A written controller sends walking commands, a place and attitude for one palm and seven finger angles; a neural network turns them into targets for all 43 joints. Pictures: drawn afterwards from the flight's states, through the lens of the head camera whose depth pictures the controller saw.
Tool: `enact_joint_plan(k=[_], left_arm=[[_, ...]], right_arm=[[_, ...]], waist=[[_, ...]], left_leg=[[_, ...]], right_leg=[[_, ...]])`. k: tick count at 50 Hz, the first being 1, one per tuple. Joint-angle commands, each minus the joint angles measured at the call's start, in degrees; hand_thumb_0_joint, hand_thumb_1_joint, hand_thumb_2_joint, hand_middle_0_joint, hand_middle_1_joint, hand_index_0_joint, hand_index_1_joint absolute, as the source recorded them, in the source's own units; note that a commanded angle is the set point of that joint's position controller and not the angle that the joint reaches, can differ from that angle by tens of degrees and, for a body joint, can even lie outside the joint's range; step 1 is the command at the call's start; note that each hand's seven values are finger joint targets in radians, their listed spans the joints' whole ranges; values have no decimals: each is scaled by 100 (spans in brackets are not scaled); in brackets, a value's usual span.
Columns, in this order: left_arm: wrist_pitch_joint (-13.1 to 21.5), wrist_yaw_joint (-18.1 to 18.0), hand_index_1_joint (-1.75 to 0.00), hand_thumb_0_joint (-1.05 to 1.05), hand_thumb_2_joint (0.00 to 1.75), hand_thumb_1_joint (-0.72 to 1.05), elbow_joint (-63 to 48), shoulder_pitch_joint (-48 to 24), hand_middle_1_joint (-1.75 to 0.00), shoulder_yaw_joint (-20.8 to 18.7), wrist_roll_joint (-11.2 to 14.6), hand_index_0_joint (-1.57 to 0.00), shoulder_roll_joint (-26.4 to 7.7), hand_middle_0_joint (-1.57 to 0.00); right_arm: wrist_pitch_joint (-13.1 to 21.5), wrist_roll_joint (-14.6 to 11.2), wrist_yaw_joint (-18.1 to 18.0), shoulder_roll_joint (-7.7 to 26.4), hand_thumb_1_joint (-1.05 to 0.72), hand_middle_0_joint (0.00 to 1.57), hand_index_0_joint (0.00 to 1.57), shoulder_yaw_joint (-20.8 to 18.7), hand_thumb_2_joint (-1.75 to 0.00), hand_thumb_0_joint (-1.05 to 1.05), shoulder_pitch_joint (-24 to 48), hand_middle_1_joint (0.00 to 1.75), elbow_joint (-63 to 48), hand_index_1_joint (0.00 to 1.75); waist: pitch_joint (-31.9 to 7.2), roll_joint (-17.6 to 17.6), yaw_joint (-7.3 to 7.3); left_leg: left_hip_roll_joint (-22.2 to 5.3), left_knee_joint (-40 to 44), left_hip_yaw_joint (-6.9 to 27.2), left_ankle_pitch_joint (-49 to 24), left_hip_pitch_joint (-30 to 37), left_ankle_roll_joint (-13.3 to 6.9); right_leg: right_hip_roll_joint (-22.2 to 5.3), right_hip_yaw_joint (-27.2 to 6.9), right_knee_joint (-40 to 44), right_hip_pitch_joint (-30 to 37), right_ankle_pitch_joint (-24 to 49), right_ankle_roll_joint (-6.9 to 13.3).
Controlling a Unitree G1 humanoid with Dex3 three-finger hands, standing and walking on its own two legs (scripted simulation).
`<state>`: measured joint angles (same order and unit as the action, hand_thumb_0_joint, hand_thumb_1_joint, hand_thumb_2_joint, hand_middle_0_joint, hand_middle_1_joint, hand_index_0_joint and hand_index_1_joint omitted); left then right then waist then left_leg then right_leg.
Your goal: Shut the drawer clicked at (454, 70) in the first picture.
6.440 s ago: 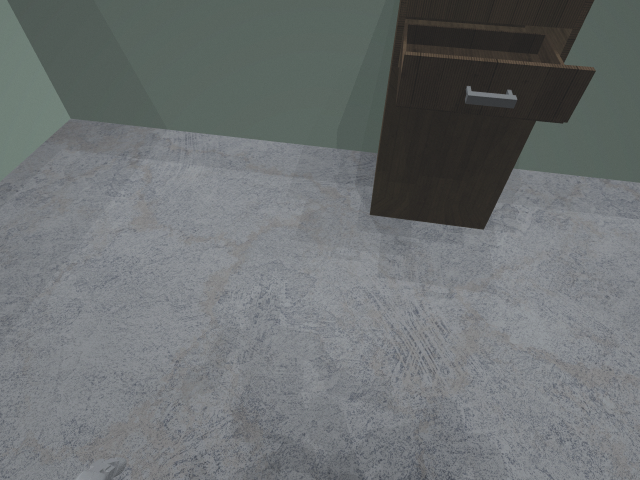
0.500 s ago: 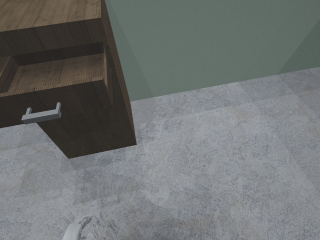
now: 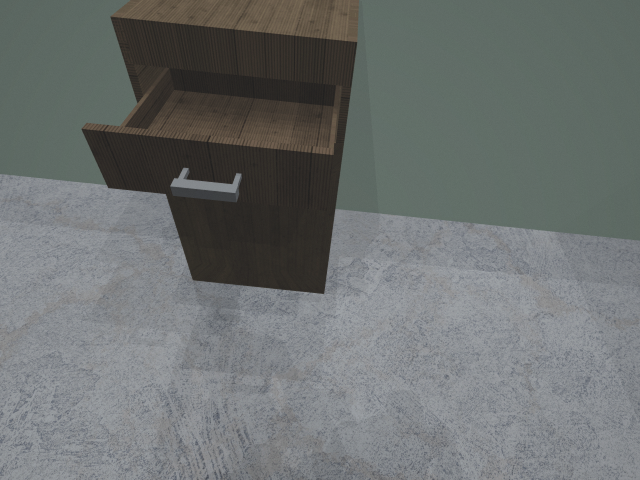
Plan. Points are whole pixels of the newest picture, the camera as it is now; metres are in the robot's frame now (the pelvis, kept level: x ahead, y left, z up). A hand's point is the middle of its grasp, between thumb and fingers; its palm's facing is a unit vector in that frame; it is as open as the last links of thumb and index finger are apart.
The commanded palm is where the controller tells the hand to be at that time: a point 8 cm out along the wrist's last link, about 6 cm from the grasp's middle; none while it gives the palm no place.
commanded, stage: take the last steps up to it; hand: left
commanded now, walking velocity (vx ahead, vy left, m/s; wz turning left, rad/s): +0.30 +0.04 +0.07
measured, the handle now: (208, 182) +0.59 +0.28 -0.01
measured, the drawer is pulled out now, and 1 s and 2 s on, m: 0.25 0.25 0.25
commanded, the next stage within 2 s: come to a stop and stand still in 0.66 s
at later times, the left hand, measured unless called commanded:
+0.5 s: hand (229, 399) +0.25 +0.17 -0.16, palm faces -0.01 -0.98 -0.20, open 7.4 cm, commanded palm none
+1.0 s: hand (227, 439) +0.20 +0.16 -0.17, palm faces +0.15 -0.97 -0.17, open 7.3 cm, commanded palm none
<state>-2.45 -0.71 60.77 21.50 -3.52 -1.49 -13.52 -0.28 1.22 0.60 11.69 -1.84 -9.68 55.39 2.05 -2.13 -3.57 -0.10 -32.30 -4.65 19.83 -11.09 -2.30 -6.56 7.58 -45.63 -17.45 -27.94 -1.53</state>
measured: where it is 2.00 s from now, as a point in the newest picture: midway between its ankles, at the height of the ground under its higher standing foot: outside the picture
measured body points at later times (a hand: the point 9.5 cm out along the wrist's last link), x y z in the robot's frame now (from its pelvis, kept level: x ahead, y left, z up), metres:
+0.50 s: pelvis +0.13 -0.01 -0.01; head +0.14 -0.03 +0.44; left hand +0.25 +0.22 -0.14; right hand -0.01 -0.20 -0.16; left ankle -0.02 +0.09 -0.73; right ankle +0.25 -0.09 -0.73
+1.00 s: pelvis +0.24 +0.00 +0.01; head +0.24 +0.00 +0.46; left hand +0.19 +0.21 -0.16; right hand +0.32 -0.23 -0.14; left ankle +0.27 +0.12 -0.73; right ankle +0.25 -0.10 -0.73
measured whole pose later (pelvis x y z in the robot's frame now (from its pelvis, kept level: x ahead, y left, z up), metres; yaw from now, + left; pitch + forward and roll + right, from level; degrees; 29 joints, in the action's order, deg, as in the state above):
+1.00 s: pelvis +0.24 +0.00 +0.01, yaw +2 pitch -2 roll -1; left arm 0.0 -1.9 64.4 19.0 -1.3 -0.7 -7.5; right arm 0.1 0.4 -1.5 9.8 -1.6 -10.7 60.9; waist 1.4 1.0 -2.7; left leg -3.5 -28.6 -2.0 11.2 -15.1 1.3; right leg 0.5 8.4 -27.2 -11.1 -14.3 2.3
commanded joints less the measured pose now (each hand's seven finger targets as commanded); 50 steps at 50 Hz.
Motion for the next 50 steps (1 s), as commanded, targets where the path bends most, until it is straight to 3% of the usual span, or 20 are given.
enact_joint_plan(k=[1,3,5,12,19,22,23,24,25,26,27,28,30,32,34,38,43,46,48,50], left_arm=[[296,124,-30,0,90,90,-645,-909,-30,-11,-26,-20,-277,-20],[302,158,-30,0,90,90,-361,-442,-30,24,-17,-20,-213,-20],[285,130,-30,0,90,90,-282,-359,-30,39,-17,-20,-200,-20],[280,116,-30,0,90,90,-469,-1063,-30,40,19,-20,-85,-20],[377,130,-30,0,90,90,-807,-2027,-30,80,51,-20,138,-20],[426,108,-30,0,90,90,-691,-1467,-30,46,64,-20,112,-20],[461,83,-30,0,90,90,-538,-881,-30,2,51,-20,-5,-20],[522,59,-30,0,90,90,-306,-71,-30,-66,30,-20,-187,-20],[610,-5,-30,0,90,90,-87,753,-30,-186,0,-20,-655,-20],[604,-27,-30,0,90,90,7,1069,-30,-243,67,-20,-1047,-20],[580,-26,-30,0,90,90,-119,636,-30,-255,141,-20,-1012,-20],[528,-54,-30,0,90,90,-282,0,-30,-197,141,-20,-764,-20],[540,-82,-30,0,90,90,-423,-679,-30,-28,103,-20,-153,-20],[583,-91,-30,0,90,90,-409,-728,-30,44,68,-20,68,-20],[610,-85,-30,0,90,90,-339,-631,-30,38,55,-20,10,-20],[632,-38,-30,0,90,90,-283,-398,-30,4,42,-20,-99,-20],[512,-88,-30,0,90,90,-95,-280,-30,33,15,-20,-211,-20],[419,-136,-30,0,90,90,35,-293,-30,74,71,-20,-212,-20],[341,-154,-30,0,90,90,31,-37,-30,131,86,-20,37,-20],[266,-188,-30,0,90,90,54,92,-30,164,84,-20,124,-20]], right_arm=[[156,-11,-190,807,-90,20,20,-128,-90,0,-921,30,26,30],[263,-57,-194,638,-90,20,20,-66,-90,0,-828,30,32,30],[330,-79,-201,567,-90,20,20,-65,-90,0,-1066,30,152,30],[437,-69,-272,415,-90,20,20,-61,-90,0,-1801,30,574,30],[428,15,-312,315,-90,20,20,-43,-90,0,-2393,30,994,30],[410,4,-317,433,-90,20,20,-58,-90,0,-2221,30,1031,30],[408,-12,-309,459,-90,20,20,-68,-90,0,-2179,30,1064,30],[427,-64,-294,469,-90,20,20,-75,-90,0,-2075,30,1025,30],[453,-124,-237,296,-90,20,20,-87,-90,0,-2167,30,921,30],[457,-151,-249,68,-90,20,20,-92,-90,0,-2401,30,803,30],[374,-133,-241,123,-90,20,20,-124,-90,0,-2159,30,797,30],[299,-89,-204,12,-90,20,20,-163,-90,0,-1907,30,700,30],[137,2,-144,-195,-90,20,20,-123,-90,0,-1778,30,711,30],[18,41,-124,-291,-90,20,20,-107,-90,0,-1984,30,780,30],[-17,52,-104,-340,-90,20,20,-108,-90,0,-2036,30,796,30],[3,32,-56,-264,-90,20,20,-115,-90,0,-1515,30,551,30],[30,-56,-144,-178,-90,20,20,-10,-90,0,-883,30,439,30],[25,-92,-198,-86,-90,20,20,8,-90,0,-918,30,537,30],[121,-88,-228,253,-90,20,20,-28,-90,0,-864,30,505,30],[109,-78,-288,395,-90,20,20,-43,-90,0,-577,30,433,30]], waist=[[764,1050,557],[528,955,357],[452,819,340],[662,685,444],[953,740,713],[678,738,388],[330,505,119],[-59,335,-234],[-751,-389,-468],[-1195,-992,-263],[-1002,-390,-216],[-358,-155,-13],[478,-200,339],[388,-305,547],[190,-213,622],[116,-292,477],[-39,-419,306],[-85,-314,440],[-142,414,279],[-78,860,216]], left_leg=[[-1638,2307,2021,130,557,-803],[-1268,2279,1346,-956,598,-684],[-1201,2252,1145,-1705,760,-712],[-1418,2212,1168,-2830,1337,-908],[-1466,1854,1039,-3770,1448,-810],[-1373,1190,765,-4952,1070,-687],[-1271,551,699,-5174,883,-568],[-1030,-381,526,-4703,355,-375],[-492,-1907,185,-2893,-761,-109],[202,-3716,45,1220,-1643,102],[-92,-4265,618,1196,-1618,33],[-315,-4400,645,782,-1777,4],[-629,-4045,641,-13,-1621,80],[-656,-3541,501,-257,-1316,218],[-623,-3055,358,-399,-1195,281],[-627,-2041,232,-555,-1417,394],[-423,-604,257,-233,-858,495],[-385,647,282,-1204,171,470],[-1069,991,796,-3049,447,182],[-1349,1073,984,-3624,227,-105]], right_leg=[[-90,-530,-1871,-2201,523,60],[-67,-461,-1880,-1888,1114,-1],[-29,-450,-1873,-1897,1317,-67],[-74,-458,-1281,-2444,1533,-128],[149,-231,78,-2008,1353,178],[501,9,720,-649,1271,381],[627,41,1120,222,1564,433],[528,-131,1500,1405,2068,494],[-658,-1546,1678,2758,2730,953],[-2128,-3527,2455,3120,3791,1686],[-2108,-3557,2949,2227,2365,1781],[-1920,-3181,3291,1357,1209,1573],[-1360,-2074,3652,-244,629,1147],[-1054,-1429,3802,-651,982,986],[-852,-1155,3799,-646,1254,979],[-759,-1040,3818,-77,1461,1044],[-862,-1087,3170,500,3364,1117],[-592,-854,2620,227,3394,797],[-86,-633,2129,142,2541,372],[163,-475,2013,242,1834,187]])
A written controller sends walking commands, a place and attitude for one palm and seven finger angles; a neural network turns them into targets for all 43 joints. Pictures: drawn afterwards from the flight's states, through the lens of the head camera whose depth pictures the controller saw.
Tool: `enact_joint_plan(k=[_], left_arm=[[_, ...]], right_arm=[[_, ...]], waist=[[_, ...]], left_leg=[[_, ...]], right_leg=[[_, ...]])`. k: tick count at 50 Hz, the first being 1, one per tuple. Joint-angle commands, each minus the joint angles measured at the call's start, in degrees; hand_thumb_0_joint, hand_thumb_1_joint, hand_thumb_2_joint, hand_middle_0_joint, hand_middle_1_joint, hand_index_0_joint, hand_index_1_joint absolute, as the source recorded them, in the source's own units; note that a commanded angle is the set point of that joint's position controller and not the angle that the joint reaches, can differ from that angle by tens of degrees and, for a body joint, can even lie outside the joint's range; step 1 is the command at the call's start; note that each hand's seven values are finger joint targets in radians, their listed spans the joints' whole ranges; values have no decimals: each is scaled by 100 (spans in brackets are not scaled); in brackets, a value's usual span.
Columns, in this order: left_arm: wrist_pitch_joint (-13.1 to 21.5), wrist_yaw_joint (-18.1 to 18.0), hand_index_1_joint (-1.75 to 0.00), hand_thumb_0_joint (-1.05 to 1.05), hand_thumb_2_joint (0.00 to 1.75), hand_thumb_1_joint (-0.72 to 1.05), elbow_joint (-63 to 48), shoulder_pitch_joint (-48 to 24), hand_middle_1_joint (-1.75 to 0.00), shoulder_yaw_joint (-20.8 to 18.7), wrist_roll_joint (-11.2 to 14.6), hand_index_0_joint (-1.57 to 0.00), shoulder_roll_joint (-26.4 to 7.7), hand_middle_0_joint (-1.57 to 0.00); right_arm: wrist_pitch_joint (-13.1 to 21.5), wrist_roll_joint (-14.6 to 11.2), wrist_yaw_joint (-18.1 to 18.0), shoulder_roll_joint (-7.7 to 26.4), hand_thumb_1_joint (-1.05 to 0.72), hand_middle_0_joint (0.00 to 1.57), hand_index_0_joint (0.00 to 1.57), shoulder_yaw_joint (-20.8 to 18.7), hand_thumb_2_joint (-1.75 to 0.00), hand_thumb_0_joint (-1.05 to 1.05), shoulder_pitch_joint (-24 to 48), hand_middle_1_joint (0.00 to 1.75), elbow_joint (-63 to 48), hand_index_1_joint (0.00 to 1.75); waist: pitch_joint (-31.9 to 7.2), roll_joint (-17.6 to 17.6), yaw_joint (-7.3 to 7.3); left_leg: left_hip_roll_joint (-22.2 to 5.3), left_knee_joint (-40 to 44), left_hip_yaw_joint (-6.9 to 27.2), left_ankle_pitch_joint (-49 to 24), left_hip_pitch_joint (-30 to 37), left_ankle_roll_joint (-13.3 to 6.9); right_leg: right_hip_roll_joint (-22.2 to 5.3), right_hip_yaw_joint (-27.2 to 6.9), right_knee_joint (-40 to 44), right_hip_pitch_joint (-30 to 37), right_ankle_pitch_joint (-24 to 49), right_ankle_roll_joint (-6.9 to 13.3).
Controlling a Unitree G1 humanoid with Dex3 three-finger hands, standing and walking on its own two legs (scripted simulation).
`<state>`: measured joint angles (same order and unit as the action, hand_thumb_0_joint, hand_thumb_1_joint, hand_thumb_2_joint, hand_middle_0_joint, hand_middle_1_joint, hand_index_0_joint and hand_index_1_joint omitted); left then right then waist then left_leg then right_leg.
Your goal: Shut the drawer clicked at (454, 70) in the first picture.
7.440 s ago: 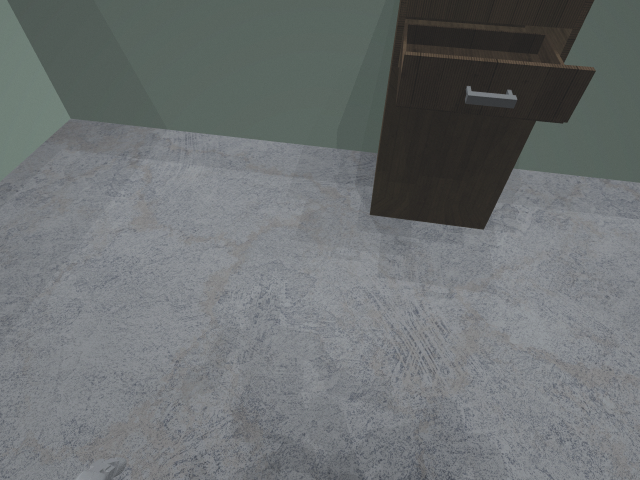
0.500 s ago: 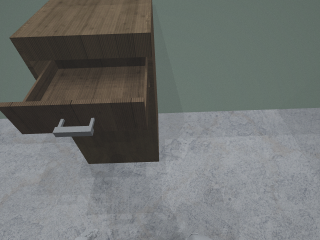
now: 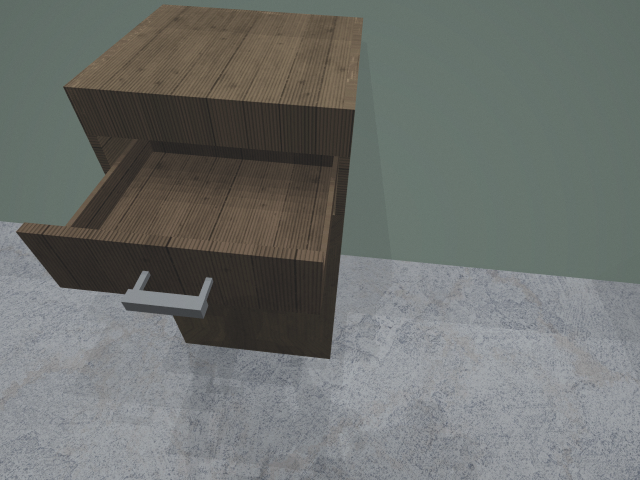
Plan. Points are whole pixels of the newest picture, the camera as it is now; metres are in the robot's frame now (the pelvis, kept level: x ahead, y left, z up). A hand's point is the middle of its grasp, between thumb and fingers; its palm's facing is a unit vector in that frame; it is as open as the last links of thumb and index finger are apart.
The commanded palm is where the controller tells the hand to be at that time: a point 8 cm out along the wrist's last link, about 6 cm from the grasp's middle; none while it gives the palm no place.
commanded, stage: come to a stop and stand still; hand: left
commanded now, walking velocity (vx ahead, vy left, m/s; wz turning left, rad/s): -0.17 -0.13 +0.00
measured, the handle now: (170, 292) +0.36 +0.27 -0.02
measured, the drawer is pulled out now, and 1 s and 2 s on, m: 0.25 0.25 0.25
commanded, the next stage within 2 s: look again from close up in 0.70 s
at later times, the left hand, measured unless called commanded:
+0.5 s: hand out of the picture +0.00 +0.14 -0.17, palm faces +0.03 -0.97 -0.24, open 7.4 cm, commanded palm none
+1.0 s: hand out of the picture -0.03 +0.15 -0.18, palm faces +0.01 -0.98 -0.18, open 7.4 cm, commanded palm none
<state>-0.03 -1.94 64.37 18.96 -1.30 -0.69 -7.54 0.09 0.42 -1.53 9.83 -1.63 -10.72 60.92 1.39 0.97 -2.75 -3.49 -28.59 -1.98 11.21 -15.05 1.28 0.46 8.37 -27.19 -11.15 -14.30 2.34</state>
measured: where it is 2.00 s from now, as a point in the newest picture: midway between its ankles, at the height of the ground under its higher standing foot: outside the picture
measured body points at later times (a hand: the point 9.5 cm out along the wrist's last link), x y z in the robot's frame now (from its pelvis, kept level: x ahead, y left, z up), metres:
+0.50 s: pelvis -0.03 -0.04 +0.00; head -0.04 -0.06 +0.45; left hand -0.01 +0.19 -0.15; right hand -0.01 -0.28 -0.17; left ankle +0.00 +0.12 -0.74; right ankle -0.03 -0.12 -0.74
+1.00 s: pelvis -0.03 -0.01 +0.00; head -0.02 -0.01 +0.45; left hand -0.03 +0.20 -0.16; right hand -0.06 -0.21 -0.16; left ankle -0.02 +0.09 -0.74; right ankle -0.03 -0.12 -0.74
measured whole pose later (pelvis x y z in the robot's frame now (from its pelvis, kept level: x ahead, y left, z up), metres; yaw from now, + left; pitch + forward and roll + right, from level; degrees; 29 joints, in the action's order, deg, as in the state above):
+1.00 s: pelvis -0.03 -0.01 +0.00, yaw -1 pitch -1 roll -1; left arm 0.6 -2.7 63.1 17.8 -0.2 -0.8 -6.7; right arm 0.6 0.8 -1.3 6.6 0.0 -20.2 61.8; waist 1.3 1.7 1.3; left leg -1.6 -32.8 -1.9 16.9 -14.4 -0.7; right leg 1.2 4.2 -29.5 -11.9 -16.5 1.4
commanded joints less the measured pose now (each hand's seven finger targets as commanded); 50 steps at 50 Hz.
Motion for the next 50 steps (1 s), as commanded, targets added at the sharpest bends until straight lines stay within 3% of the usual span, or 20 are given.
enact_joint_plan(k=[1,6,9,12,13,15,17,20,24,26,37,39,40,41,42,44,46,47,48,50], left_arm=[[-23,-49,-30,0,90,90,-293,322,-30,-63,17,-20,-528,-20],[-161,15,-30,0,90,90,-416,359,-30,-132,-48,-20,-586,-20],[-165,16,-30,0,90,90,-507,352,-30,-159,-49,-20,-443,-20],[-110,18,-30,0,90,90,-476,535,-30,-144,-47,-20,-399,-20],[-63,14,-30,0,90,90,-439,634,-30,-136,-56,-20,-476,-20],[14,-12,-30,0,90,90,-521,257,-30,-150,-80,-20,-978,-20],[61,-12,-30,0,90,90,-623,-165,-30,-153,-56,-20,-1036,-20],[81,-20,-30,0,90,90,-550,-394,-30,-95,-8,-20,-889,-20],[72,-18,-30,0,90,90,-438,-281,-30,-68,13,-20,-728,-20],[40,-9,-30,0,90,90,-372,-235,-30,-106,29,-20,-827,-20],[37,0,-30,0,90,90,-241,-101,-30,-122,51,-20,-666,-20],[50,-2,-30,0,90,90,-213,-28,-30,-105,55,-20,-591,-20],[263,-235,-30,0,90,90,-90,565,-30,-59,-56,-20,-743,-20],[338,-199,-30,0,90,90,-290,435,-30,-71,-66,-20,-991,-20],[340,-155,-30,0,90,90,-393,131,-30,-56,-62,-20,-935,-20],[326,-133,-30,0,90,90,-573,-101,-30,-97,-66,-20,-867,-20],[257,-111,-30,0,90,90,-523,-71,-30,-45,-18,-20,-679,-20],[209,-96,-30,0,90,90,-498,-39,-30,-10,8,-20,-538,-20],[176,-91,-30,0,90,90,-487,127,-30,1,-2,-20,-419,-20],[120,-75,-30,0,90,90,-439,242,-30,36,-20,-20,-401,-20]], right_arm=[[48,-11,-107,637,-90,20,20,-79,-90,0,-356,30,-168,30],[12,22,-193,853,-90,20,20,-235,-90,0,-177,30,-303,30],[-16,60,-171,914,-90,20,20,-294,-90,0,-58,30,-387,30],[-51,56,-102,852,-90,20,20,-300,-90,0,29,30,-385,30],[-55,27,-74,798,-90,20,20,-288,-90,0,59,30,-376,30],[-90,-47,8,305,-90,20,20,-203,-90,0,-26,30,-434,30],[-194,26,41,281,-90,20,20,-164,-90,0,132,30,-396,30],[-151,34,29,210,-90,20,20,-91,-90,0,-376,30,-50,30],[-81,45,-8,298,-90,20,20,-10,-90,0,-690,30,187,30],[-82,53,-9,275,-90,20,20,7,-90,0,-725,30,269,30],[-52,68,-55,101,-90,20,20,48,-90,0,-1359,30,483,30],[-18,58,-65,86,-90,20,20,54,-90,0,-1396,30,493,30],[91,54,-1,210,-90,20,20,73,-90,0,-505,30,76,30],[10,28,11,-34,-90,20,20,63,-90,0,-1009,30,-118,30],[5,-14,47,-76,-90,20,20,41,-90,0,-1184,30,-86,30],[54,8,63,-117,-90,20,20,78,-90,0,-1355,30,-169,30],[107,23,22,-37,-90,20,20,90,-90,0,-1500,30,-107,30],[147,40,10,91,-90,20,20,95,-90,0,-1529,30,-89,30],[188,72,-4,200,-90,20,20,88,-90,0,-1509,30,-120,30],[196,65,-22,285,-90,20,20,106,-90,0,-1216,30,-180,30]], waist=[[-15,975,145],[-283,854,203],[-438,574,203],[-526,686,143],[-446,356,73],[-145,-940,300],[172,-1395,267],[245,-731,442],[557,-646,360],[541,-208,309],[519,-202,303],[468,-136,285],[715,-351,-70],[140,-164,367],[-276,-110,480],[-439,-521,493],[-128,-447,520],[206,-40,475],[365,247,345],[439,801,224]], left_leg=[[-1096,934,801,-2652,472,-584],[-1521,1099,1115,-3027,699,-1135],[-1530,918,1022,-2954,701,-1232],[-1171,716,755,-1973,364,-935],[-937,471,644,-1438,120,-719],[-46,-117,6,364,-263,-94],[34,-576,111,944,28,-21],[-40,-296,176,185,342,-58],[-198,389,306,-218,467,-75],[-155,415,243,-148,439,-32],[-157,517,205,-8,232,-26],[-177,582,247,-150,263,-34],[40,-854,-66,673,-664,146],[-20,-1398,338,1018,-582,-45],[-64,-1534,212,1071,-358,-79],[99,-781,-56,837,-92,-81],[88,34,55,330,398,-125],[-139,303,348,-72,263,-223],[-441,494,611,-274,-46,-345],[-496,903,912,-98,-469,-452]], right_leg=[[-479,-437,-77,-227,165,-270],[-348,-657,-1664,-791,-1240,-297],[-343,-760,-1915,-901,-1406,-323],[-293,-595,-727,-244,-621,-335],[-299,-638,45,67,24,-333],[-1360,-1828,1019,-175,700,61],[-1574,-2083,1413,-1025,106,480],[-1242,-1638,1191,-924,181,393],[-827,-1424,1304,-869,-582,79],[-849,-1435,1405,-738,-787,39],[-776,-1367,1457,-482,-975,82],[-736,-1294,1358,-397,-710,81],[-1236,-2041,1219,-138,2644,-450],[-1638,-2062,1054,50,2785,-201],[-1465,-1660,969,-7,1945,326],[-1210,-1313,730,163,1767,549],[-951,-1253,576,-385,517,378],[-671,-1135,424,-605,-53,212],[-477,-1014,329,-495,-139,120],[-347,-823,101,-111,-114,22]])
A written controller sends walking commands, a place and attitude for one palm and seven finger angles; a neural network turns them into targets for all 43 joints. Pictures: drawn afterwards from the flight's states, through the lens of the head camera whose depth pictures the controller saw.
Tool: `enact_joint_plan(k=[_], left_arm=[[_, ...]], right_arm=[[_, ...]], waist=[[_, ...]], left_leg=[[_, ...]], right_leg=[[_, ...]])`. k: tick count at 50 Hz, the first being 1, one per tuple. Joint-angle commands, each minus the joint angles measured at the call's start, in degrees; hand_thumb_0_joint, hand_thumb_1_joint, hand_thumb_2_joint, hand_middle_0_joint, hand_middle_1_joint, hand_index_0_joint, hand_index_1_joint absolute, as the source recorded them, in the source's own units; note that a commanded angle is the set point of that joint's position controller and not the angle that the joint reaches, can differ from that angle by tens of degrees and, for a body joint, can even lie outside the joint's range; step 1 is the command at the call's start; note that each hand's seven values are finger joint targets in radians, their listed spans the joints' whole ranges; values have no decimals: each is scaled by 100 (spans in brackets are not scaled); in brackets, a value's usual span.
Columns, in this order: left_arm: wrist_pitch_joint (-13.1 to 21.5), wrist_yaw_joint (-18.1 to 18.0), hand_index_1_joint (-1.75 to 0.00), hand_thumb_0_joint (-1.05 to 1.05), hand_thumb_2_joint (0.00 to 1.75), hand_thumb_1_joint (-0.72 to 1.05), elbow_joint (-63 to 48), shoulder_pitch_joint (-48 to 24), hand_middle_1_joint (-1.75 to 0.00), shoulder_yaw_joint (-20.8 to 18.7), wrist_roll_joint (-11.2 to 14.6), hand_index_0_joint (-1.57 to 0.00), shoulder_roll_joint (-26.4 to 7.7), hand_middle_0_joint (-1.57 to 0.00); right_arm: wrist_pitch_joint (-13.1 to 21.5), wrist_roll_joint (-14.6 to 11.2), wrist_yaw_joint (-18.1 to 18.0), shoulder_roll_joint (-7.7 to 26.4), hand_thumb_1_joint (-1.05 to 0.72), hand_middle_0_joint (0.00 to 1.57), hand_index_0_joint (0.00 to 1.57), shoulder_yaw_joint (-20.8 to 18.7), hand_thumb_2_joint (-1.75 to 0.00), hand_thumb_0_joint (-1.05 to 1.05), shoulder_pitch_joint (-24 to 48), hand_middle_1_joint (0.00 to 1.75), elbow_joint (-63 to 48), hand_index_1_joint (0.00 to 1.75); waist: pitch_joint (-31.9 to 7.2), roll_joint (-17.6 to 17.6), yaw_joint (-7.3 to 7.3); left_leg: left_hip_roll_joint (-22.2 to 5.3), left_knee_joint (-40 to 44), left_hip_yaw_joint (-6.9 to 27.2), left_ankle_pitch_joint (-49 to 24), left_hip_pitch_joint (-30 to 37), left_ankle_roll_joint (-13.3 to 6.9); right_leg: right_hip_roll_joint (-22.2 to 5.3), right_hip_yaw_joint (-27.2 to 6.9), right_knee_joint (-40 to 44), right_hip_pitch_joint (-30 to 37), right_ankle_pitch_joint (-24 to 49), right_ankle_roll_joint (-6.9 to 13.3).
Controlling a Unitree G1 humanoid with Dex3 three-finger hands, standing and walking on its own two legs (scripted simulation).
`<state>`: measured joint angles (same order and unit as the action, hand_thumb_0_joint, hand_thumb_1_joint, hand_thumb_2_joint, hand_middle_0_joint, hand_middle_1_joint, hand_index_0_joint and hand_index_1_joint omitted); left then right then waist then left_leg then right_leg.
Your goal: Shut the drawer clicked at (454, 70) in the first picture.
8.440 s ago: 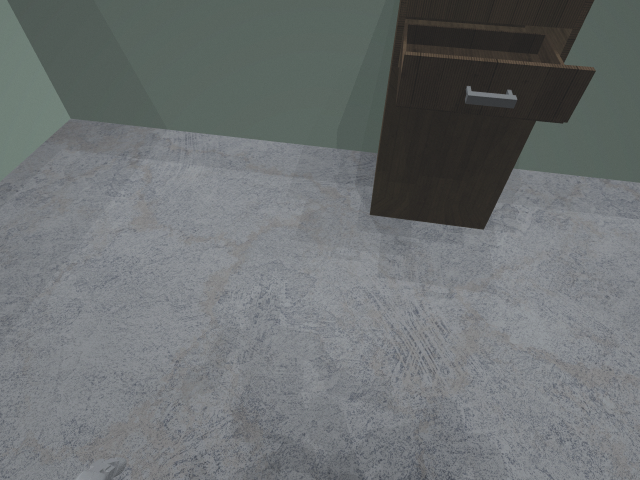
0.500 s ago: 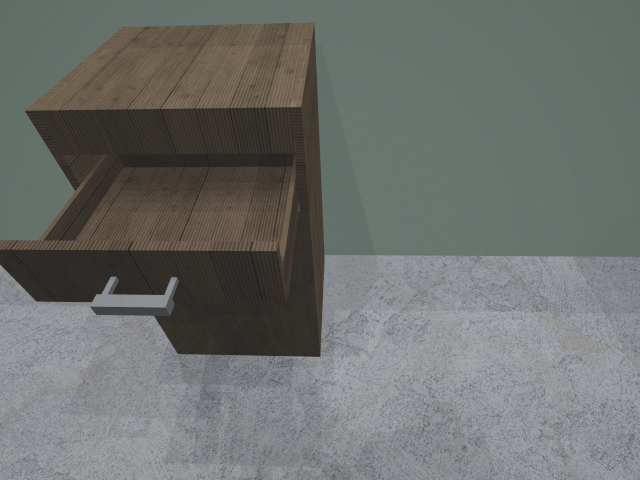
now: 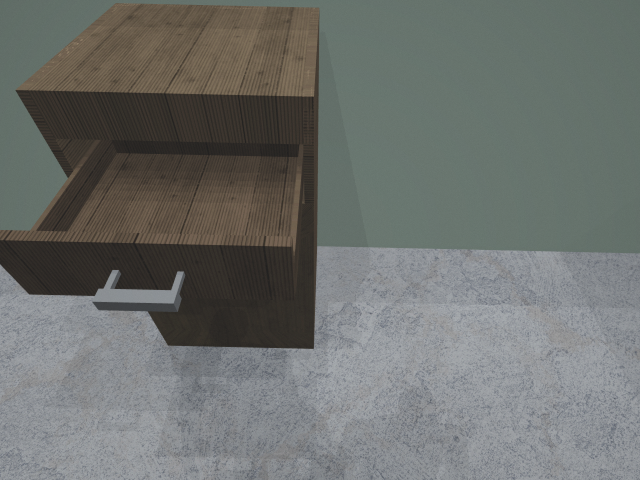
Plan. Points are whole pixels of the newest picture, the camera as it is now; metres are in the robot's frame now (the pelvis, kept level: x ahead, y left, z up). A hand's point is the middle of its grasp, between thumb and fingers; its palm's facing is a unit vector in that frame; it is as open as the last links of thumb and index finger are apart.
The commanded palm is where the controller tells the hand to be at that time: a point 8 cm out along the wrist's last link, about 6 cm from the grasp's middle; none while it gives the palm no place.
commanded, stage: look again from close up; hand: left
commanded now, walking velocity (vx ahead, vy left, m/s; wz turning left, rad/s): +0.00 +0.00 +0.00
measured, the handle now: (142, 288) +0.38 +0.29 -0.01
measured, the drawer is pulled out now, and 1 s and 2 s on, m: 0.25 0.25 0.25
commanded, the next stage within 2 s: raise the hand and make a fist in 0.30 s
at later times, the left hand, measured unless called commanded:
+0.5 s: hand out of the picture +0.10 +0.22 -0.12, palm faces +0.19 -0.96 -0.21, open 7.3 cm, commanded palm +0.11 +0.25 -0.06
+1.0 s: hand (139, 463) +0.15 +0.21 -0.01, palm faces +0.10 -0.99 -0.09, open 5.0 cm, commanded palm +0.13 +0.28 +0.00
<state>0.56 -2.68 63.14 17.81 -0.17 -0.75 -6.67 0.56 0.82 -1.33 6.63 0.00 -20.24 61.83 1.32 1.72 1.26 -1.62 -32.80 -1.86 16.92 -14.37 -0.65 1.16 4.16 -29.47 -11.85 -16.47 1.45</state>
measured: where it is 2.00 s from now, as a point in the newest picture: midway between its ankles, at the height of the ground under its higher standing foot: outside the picture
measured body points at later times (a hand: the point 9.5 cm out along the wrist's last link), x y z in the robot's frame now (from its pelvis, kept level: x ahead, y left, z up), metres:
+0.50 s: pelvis +0.01 +0.03 +0.00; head +0.03 +0.04 +0.45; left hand +0.09 +0.27 -0.10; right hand +0.06 -0.20 -0.14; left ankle +0.00 +0.11 -0.73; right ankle +0.00 -0.10 -0.73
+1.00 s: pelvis -0.02 -0.02 -0.07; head +0.03 -0.01 +0.37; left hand +0.14 +0.27 +0.00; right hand +0.22 -0.24 -0.13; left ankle +0.00 +0.11 -0.73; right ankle +0.00 -0.10 -0.73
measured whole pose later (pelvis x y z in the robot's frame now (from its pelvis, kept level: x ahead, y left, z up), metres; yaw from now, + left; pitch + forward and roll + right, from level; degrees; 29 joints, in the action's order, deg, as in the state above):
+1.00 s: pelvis -0.02 -0.02 -0.07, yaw +3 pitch +12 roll -3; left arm 27.5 23.6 0.8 25.9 -16.4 19.6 -15.2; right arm 14.5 -2.2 -3.7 13.8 -0.1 -8.7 32.3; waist -7.1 1.0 -3.3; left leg -2.0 -64.9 3.6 29.1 -47.5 1.0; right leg 1.4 9.7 -61.3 -43.4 -30.0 4.4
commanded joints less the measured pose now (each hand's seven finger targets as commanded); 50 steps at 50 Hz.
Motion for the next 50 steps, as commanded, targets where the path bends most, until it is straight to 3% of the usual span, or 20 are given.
enact_joint_plan(k=[1,6,19,20,21,22,23,24,25,26,28,30,32,33,36,39,43,45,48,50], left_arm=[[54,14,-30,0,90,90,-288,408,-30,-58,-16,-20,-477,-20],[63,46,-30,0,90,90,-264,384,-30,-19,-22,-20,-513,-20],[48,41,-30,0,90,90,-149,367,-30,-7,-9,-20,-669,-20],[124,-183,-30,0,90,90,5,634,-30,21,-71,-20,-818,-20],[1300,-171,-32,0,90,90,-9058,-3630,-32,-792,1046,-22,-2165,-22],[980,-388,-34,0,90,90,-7756,-1103,-34,-592,590,-24,-1703,-24],[232,-559,-37,0,90,90,-6767,575,-37,88,740,-26,-525,-26],[201,-468,-39,0,90,90,-6788,526,-39,344,892,-28,-20,-28],[460,-383,-41,0,90,90,-7147,204,-41,163,948,-30,-251,-30],[741,-303,-43,0,90,90,-7010,323,-43,-253,882,-32,-598,-32],[1375,139,-47,0,90,90,-5944,1723,-47,-938,978,-36,-708,-36],[2211,908,-52,0,90,90,-5426,2470,-52,-781,1224,-40,-138,-40],[3078,1762,-56,0,90,90,-5464,2577,-56,-1198,1481,-44,-510,-44],[3284,2115,-58,0,90,90,-5330,2602,-58,-1469,1512,-46,-792,-46],[2986,2511,-65,0,90,90,-6300,2051,-65,-1836,1836,-52,-1230,-52],[2926,2331,-71,0,90,90,-7672,856,-71,-2260,2107,-58,-1686,-58],[3328,2196,-80,0,90,90,-8550,35,-80,-1715,2009,-66,-1504,-66],[3318,2409,-84,0,90,90,-8037,-11,-84,-1606,1994,-70,-1527,-70],[2932,2845,-91,0,90,90,-7153,-211,-91,-2013,2138,-76,-2055,-76],[2539,3055,-95,0,90,90,-7019,31,-95,-2394,2299,-80,-2345,-80]], right_arm=[[145,16,-54,634,-90,20,20,-57,-90,0,-155,30,-301,30],[170,10,-50,743,-90,20,20,-51,-90,0,-119,30,-217,30],[198,-16,-76,884,-90,20,20,-3,-90,0,66,30,-37,30],[185,-91,-20,1077,-90,20,20,-35,-90,0,483,30,-424,30],[980,-331,-227,1924,-90,20,20,-234,-90,0,278,30,-2368,30],[1540,-286,-388,1387,-90,20,20,-27,-90,0,830,30,-2050,30],[1722,-354,-326,1173,-90,20,20,-151,-90,0,823,30,-1997,30],[1747,-346,-270,1253,-90,20,20,-171,-90,0,559,30,-1869,30],[1843,-301,-238,1400,-90,20,20,-257,-90,0,748,30,-2224,30],[1871,-171,-193,1494,-90,20,20,-306,-90,0,779,30,-2385,30],[1772,-133,-108,1468,-90,20,20,-445,-90,0,919,30,-2695,30],[1661,-120,40,1396,-90,20,20,-530,-90,0,1197,30,-3034,30],[1629,-152,188,1444,-90,20,20,-637,-90,0,1436,30,-3358,30],[1593,-195,251,1472,-90,20,20,-662,-90,0,1424,30,-3516,30],[1493,-287,152,1481,-90,20,20,-607,-90,0,1602,30,-4137,30],[1477,-272,-49,1403,-90,20,20,-564,-90,0,1325,30,-4260,30],[1571,-211,-186,1346,-90,20,20,-430,-90,0,918,30,-3973,30],[1668,-259,-252,1368,-90,20,20,-399,-90,0,948,30,-3771,30],[1725,-365,-357,1501,-90,20,20,-314,-90,0,1066,30,-3597,30],[1718,-416,-395,1511,-90,20,20,-287,-90,0,1095,30,-3672,30]], waist=[[496,551,-210],[453,-174,-166],[170,-125,-139],[288,-738,-291],[-2558,510,514],[-2515,1289,-98],[-1345,1128,19],[-663,689,119],[-261,579,157],[-350,264,168],[-414,-904,-221],[-489,-1706,-398],[-761,-1197,-468],[-828,-611,-530],[-1556,-198,-576],[-2077,220,-374],[-1947,349,172],[-1538,317,299],[-1289,14,262],[-1750,144,-9]], left_leg=[[-664,1433,926,-366,-612,-279],[-533,1561,865,-263,-348,-271],[-452,1339,588,-1587,311,-233],[-604,344,484,-2623,60,-93],[-64,808,563,-2804,1801,144],[-358,964,554,-3349,2146,212],[-342,1254,708,-2855,1118,473],[-239,1149,657,-2104,704,370],[-156,845,711,-1535,278,276],[-21,494,687,-1067,-124,229],[59,-92,539,-1033,-891,234],[110,-749,327,-879,-1676,222],[202,-1318,192,-689,-2244,244],[251,-1487,143,-706,-2300,230],[334,-1743,7,-348,-2545,79],[290,-2122,114,-182,-2589,-16],[145,-2451,316,-348,-2439,-122],[105,-2558,349,-37,-2662,-130],[90,-2636,367,318,-3125,-154],[112,-2462,360,144,-2959,-154]], right_leg=[[-424,-381,341,17,152,86],[-557,-449,465,-1,408,39],[-676,-494,528,129,859,-31],[-841,-682,645,-61,1925,-91],[-219,-80,31,-20,1865,-16],[-159,-100,-535,-407,474,67],[-177,61,-783,-944,-414,1],[-180,40,-713,-1140,-329,-37],[-189,107,-482,-1253,-278,-24],[-155,168,-302,-1336,-103,12],[-59,327,-505,-1473,90,49],[20,378,-1266,-2050,153,36],[-40,232,-1815,-2306,358,86],[-95,90,-1959,-2297,488,136],[-87,-128,-2151,-2262,166,92],[-97,-545,-2017,-2326,-211,6],[-44,-617,-2027,-2642,192,-58],[-77,-749,-1835,-2852,-205,-81],[-184,-1143,-1421,-2643,-985,-174],[-318,-1279,-1261,-2029,-814,-235]])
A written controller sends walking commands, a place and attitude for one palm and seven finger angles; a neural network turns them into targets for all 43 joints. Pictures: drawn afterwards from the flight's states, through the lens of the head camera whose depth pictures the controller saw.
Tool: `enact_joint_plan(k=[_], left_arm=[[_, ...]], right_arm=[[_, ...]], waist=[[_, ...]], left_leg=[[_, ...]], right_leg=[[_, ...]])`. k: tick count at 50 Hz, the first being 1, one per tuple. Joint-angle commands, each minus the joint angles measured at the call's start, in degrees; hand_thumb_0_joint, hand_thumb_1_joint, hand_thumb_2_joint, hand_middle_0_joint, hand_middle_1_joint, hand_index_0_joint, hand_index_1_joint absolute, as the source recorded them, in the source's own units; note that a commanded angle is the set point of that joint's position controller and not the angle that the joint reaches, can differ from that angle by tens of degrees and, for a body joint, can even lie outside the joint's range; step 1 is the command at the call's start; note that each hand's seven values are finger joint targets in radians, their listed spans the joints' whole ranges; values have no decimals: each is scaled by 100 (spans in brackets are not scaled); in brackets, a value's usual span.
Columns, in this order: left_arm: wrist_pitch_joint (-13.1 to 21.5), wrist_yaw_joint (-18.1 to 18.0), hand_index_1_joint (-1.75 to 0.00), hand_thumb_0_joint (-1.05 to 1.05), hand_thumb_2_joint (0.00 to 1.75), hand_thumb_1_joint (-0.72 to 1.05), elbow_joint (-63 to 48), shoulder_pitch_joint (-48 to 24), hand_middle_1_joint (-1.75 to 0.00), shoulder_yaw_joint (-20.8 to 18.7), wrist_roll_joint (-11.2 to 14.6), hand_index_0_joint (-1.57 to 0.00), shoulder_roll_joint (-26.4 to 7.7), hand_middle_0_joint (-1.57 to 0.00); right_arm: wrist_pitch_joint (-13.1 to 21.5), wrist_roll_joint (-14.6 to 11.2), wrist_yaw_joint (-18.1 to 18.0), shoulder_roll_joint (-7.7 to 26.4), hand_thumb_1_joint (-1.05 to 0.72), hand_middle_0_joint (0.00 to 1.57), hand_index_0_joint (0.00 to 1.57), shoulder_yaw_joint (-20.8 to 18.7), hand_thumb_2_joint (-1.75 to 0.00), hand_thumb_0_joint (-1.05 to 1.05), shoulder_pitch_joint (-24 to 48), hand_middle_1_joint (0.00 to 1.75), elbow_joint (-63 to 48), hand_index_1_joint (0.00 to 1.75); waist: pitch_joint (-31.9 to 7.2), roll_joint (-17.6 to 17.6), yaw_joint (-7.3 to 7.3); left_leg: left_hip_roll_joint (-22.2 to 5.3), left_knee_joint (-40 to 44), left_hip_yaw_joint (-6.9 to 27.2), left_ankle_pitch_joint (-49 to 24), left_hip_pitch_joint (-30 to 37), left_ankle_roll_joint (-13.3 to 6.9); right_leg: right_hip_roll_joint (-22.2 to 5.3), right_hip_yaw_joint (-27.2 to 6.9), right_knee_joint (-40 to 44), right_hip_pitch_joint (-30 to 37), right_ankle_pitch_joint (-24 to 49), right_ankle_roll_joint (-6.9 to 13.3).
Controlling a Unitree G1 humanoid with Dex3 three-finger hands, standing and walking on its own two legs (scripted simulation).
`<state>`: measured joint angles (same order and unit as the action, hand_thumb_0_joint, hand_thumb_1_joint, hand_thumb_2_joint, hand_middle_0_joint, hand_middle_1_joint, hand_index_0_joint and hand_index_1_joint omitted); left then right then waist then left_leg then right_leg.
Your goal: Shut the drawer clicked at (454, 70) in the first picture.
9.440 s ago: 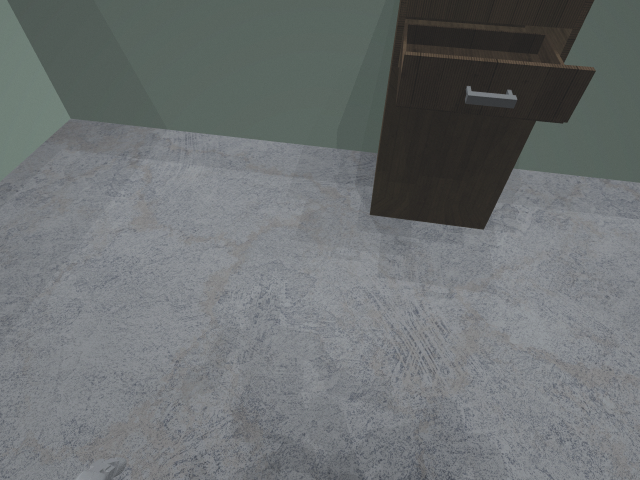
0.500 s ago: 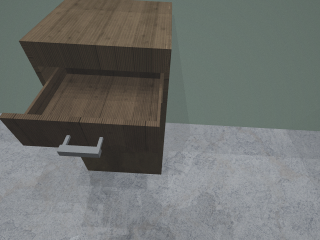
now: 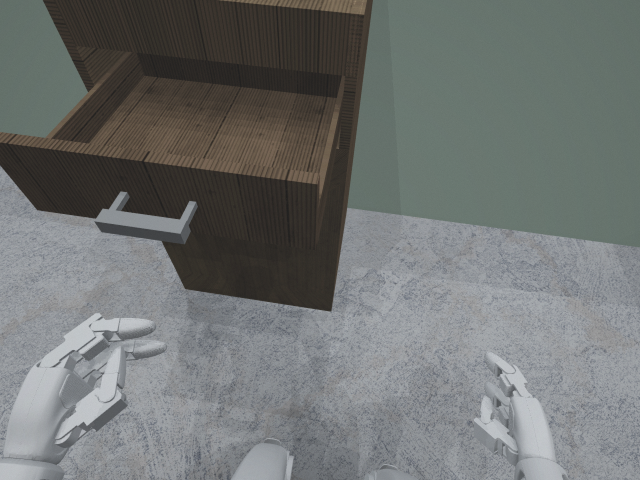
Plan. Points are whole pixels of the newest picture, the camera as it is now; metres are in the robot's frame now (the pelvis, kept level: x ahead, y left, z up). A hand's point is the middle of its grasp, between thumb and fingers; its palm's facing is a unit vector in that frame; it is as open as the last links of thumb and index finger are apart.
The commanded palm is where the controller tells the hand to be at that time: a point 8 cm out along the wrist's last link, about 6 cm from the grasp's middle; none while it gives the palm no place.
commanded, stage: raise the hand and make a fist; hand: left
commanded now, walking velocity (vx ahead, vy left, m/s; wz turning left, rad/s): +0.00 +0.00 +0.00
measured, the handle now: (150, 214) +0.42 +0.29 +0.06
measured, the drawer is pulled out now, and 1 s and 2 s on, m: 0.25 0.25 0.25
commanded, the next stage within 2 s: bring the fist close to the handle in 1.30 s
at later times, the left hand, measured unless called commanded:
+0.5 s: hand (98, 349) +0.21 +0.25 +0.11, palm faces +0.00 -1.00 -0.06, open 3.1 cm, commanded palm +0.18 +0.30 +0.12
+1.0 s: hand (63, 307) +0.23 +0.27 +0.15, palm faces +0.02 -1.00 -0.07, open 3.3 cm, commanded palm +0.19 +0.32 +0.16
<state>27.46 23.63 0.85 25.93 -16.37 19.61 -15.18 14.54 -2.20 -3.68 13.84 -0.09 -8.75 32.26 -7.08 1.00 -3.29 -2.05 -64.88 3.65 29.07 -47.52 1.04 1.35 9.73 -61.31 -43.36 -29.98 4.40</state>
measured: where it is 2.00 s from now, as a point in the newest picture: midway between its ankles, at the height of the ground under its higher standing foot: outside the picture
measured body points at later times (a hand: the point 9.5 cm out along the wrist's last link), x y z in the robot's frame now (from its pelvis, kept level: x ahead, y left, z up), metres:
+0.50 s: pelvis +0.01 +0.04 +0.03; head +0.05 +0.04 +0.48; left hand +0.21 +0.30 +0.11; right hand +0.18 -0.23 -0.03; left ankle +0.03 +0.13 -0.66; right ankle +0.01 -0.07 -0.66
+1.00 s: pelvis +0.03 +0.05 +0.05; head +0.03 +0.05 +0.50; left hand +0.22 +0.32 +0.16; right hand +0.21 -0.17 -0.01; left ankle +0.03 +0.13 -0.66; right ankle +0.01 -0.07 -0.66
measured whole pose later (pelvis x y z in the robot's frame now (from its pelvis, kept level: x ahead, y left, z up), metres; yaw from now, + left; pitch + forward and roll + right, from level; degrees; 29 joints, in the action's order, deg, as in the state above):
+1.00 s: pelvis +0.03 +0.05 +0.05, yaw -1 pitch +4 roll -3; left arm 7.2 18.7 -10.0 23.8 -16.6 19.1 -17.6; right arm 15.2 -2.8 -3.3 13.4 3.8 -14.0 33.5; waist -5.0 2.4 -2.1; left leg 0.4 -44.8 -0.5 22.9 -25.9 -2.8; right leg -0.3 5.4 -40.2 -22.2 -21.8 0.1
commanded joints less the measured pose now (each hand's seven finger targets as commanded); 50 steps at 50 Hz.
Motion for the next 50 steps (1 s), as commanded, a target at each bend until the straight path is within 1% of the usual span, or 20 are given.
enact_joint_plan(k=[1,3,4,6,8,10,11,13,15,18,22,26,28,29,33,41,43,45,48,50], left_arm=[[-345,469,-97,0,90,90,-819,-741,-97,-800,345,-82,-1477,-82],[-659,397,-101,0,90,90,-590,-491,-101,-1193,497,-86,-1589,-86],[-708,354,-104,0,90,90,-645,-420,-104,-1239,532,-88,-1527,-88],[-739,237,-108,0,90,90,-660,-244,-108,-1237,573,-92,-1352,-92],[-711,158,-112,0,90,90,-498,35,-112,-1291,546,-96,-1289,-96],[-620,164,-117,0,90,90,-627,52,-117,-969,488,-100,-1013,-100],[-577,150,-119,0,90,90,-695,36,-119,-939,449,-102,-1043,-102],[-502,121,-123,0,90,90,-855,50,-123,-901,411,-106,-1099,-106],[-414,66,-127,0,90,90,-1094,80,-127,-835,377,-110,-1069,-110],[-346,-148,-134,0,90,90,-1467,-94,-134,-800,306,-116,-1142,-116],[-378,-413,-143,0,90,90,-1889,-139,-143,-525,127,-124,-962,-124],[-691,-544,-151,0,90,90,-2043,-112,-151,-332,9,-132,-843,-132],[-897,-574,-156,0,90,90,-1956,-73,-156,-472,-36,-136,-992,-136],[-990,-552,-158,0,90,90,-2009,-65,-158,-336,-28,-138,-844,-138],[-1260,-565,-160,0,90,90,-2242,-428,-160,-277,-19,-140,-863,-140],[-1553,-536,-160,0,90,90,-2487,-619,-160,-252,-47,-140,-899,-140],[-1613,-555,-160,0,90,90,-2368,-698,-160,-527,-21,-140,-1148,-140],[-1640,-511,-160,0,90,90,-2443,-729,-160,-501,15,-140,-1105,-140],[-1685,-457,-160,0,90,90,-2181,-468,-160,-531,95,-140,-987,-140],[-1714,-418,-160,0,90,90,-2155,-466,-160,-452,105,-140,-939,-140]], right_arm=[[320,-121,-168,772,-90,20,20,-245,-90,0,-11,30,-781,30],[295,-109,-166,713,-90,20,20,-235,-90,0,72,30,-782,30],[281,-91,-147,674,-90,20,20,-220,-90,0,34,30,-784,30],[299,-80,-104,620,-90,20,20,-241,-90,0,42,30,-772,30],[325,-69,-65,622,-90,20,20,-280,-90,0,75,30,-747,30],[382,-76,-21,646,-90,20,20,-306,-90,0,-27,30,-764,30],[414,-85,-9,673,-90,20,20,-329,-90,0,-55,30,-753,30],[488,-82,-13,722,-90,20,20,-361,-90,0,-60,30,-779,30],[563,-84,-19,734,-90,20,20,-385,-90,0,-163,30,-773,30],[625,-72,-37,762,-90,20,20,-356,-90,0,-147,30,-752,30],[658,-75,-40,751,-90,20,20,-288,-90,0,-163,30,-778,30],[595,-81,-6,721,-90,20,20,-244,-90,0,-141,30,-820,30],[527,-78,-4,724,-90,20,20,-219,-90,0,-83,30,-830,30],[493,-91,8,692,-90,20,20,-191,-90,0,-79,30,-874,30],[435,-71,-7,711,-90,20,20,-107,-90,0,-32,30,-926,30],[409,-75,4,708,-90,20,20,-16,-90,0,-63,30,-919,30],[403,-61,-32,742,-90,20,20,-4,-90,0,-20,30,-852,30],[419,-76,-38,718,-90,20,20,18,-90,0,-15,30,-874,30],[460,-99,-35,725,-90,20,20,-6,-90,0,51,30,-836,30],[498,-93,-14,743,-90,20,20,-13,-90,0,13,30,-820,30]], waist=[[-1007,280,380],[-1171,-116,221],[-1236,-137,178],[-1080,-126,141],[-899,-369,83],[-795,-351,172],[-726,-223,184],[-681,-398,203],[-822,-225,206],[-624,64,226],[-660,485,255],[-658,478,246],[-535,411,186],[-497,432,206],[-354,370,239],[-372,449,248],[-334,330,202],[-405,487,179],[-334,270,137],[-365,317,151]], left_leg=[[171,836,-185,-1194,476,-327],[166,931,-123,-1389,514,-296],[173,1039,-110,-1498,561,-279],[183,1220,-121,-1611,676,-242],[178,1359,-102,-1690,743,-234],[213,1509,-151,-1649,886,-241],[211,1586,-158,-1638,987,-245],[205,1666,-152,-1627,1108,-282],[211,1791,-191,-1670,1360,-288],[182,1952,-150,-1535,1543,-291],[154,2199,-65,-1511,1945,-262],[115,2349,16,-1778,2185,-208],[105,2426,51,-1854,2177,-194],[100,2487,46,-1879,2252,-172],[77,2602,109,-1853,2368,-159],[49,2817,147,-2113,2735,-90],[64,2862,145,-2050,2706,-117],[67,2940,126,-2130,2827,-94],[77,2963,104,-2202,2821,-99],[99,2966,77,-2289,2825,-91]], right_leg=[[-383,-1852,1976,1318,734,-579],[-447,-1894,2029,1709,1157,-718],[-474,-1844,2022,1852,1437,-728],[-477,-1726,2029,1866,1737,-748],[-423,-1624,2033,1834,1860,-741],[-396,-1501,2073,1679,1783,-710],[-352,-1394,2073,1586,1682,-647],[-288,-1298,2110,1503,1476,-583],[-234,-1133,2070,1474,1393,-501],[-125,-911,2043,1278,1075,-380],[-81,-612,1927,1210,1168,-314],[-54,-495,1937,1356,1506,-306],[-24,-476,1985,1476,1583,-277],[-21,-450,2018,1476,1620,-286],[18,-427,2128,1559,1637,-290],[21,-397,2347,1760,1827,-299],[28,-421,2443,1913,1820,-278],[3,-411,2497,2000,1857,-275],[26,-397,2567,2096,1951,-276],[15,-401,2566,2115,2054,-288]])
